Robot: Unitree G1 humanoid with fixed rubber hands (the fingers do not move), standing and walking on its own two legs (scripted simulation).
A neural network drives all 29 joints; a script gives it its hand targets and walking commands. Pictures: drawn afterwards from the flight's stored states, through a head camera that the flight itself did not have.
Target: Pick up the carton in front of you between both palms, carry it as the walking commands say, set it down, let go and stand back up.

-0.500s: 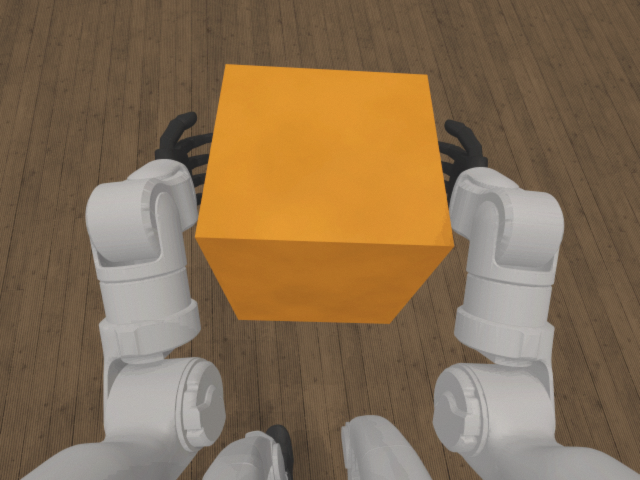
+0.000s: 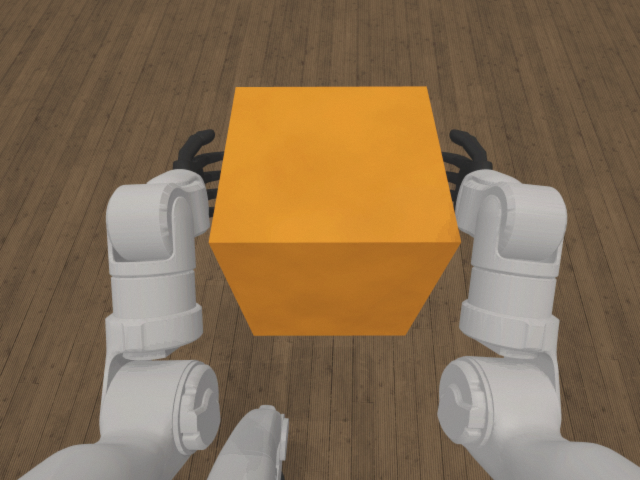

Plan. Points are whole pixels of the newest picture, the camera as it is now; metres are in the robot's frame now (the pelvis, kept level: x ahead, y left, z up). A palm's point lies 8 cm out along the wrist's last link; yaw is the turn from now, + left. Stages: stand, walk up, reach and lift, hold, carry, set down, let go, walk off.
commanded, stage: carry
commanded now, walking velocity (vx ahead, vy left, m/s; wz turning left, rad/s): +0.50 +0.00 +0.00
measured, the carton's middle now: (330, 225) +0.39 +0.03 +0.07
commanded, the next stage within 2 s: none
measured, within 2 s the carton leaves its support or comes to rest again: neither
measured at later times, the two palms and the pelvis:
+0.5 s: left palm (262, 0) +0.70 +0.15 +0.18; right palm (471, 19) +0.68 -0.15 +0.18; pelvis +0.31 +0.03 +0.03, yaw -1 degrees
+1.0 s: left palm out of the picture +0.87 +0.17 +0.20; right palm out of the picture +0.87 -0.13 +0.21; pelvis +0.49 +0.01 +0.04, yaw +0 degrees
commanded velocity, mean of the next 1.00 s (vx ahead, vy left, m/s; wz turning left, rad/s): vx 0.19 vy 0.00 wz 0.00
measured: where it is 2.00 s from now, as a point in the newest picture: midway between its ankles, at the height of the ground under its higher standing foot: (329, 344)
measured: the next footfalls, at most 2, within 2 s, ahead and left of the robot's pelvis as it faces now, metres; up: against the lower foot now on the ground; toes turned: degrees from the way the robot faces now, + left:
left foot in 0.18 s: +0.32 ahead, +0.12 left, +0.03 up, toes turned +5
right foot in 0.58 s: +0.54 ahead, -0.08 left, +0.05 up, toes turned -6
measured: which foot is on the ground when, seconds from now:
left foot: up 0.00-0.16, down 0.18-0.60, up 0.62-0.86, down 0.88-1.00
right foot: down 0.00-0.20, up 0.22-0.56, down 0.58-1.00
